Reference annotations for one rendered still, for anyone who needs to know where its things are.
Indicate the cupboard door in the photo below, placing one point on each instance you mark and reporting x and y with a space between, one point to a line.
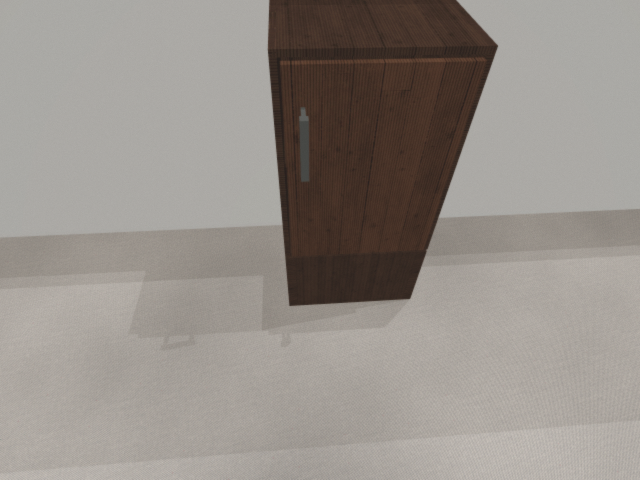
383 135

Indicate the handle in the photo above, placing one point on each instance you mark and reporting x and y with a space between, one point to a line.
304 145

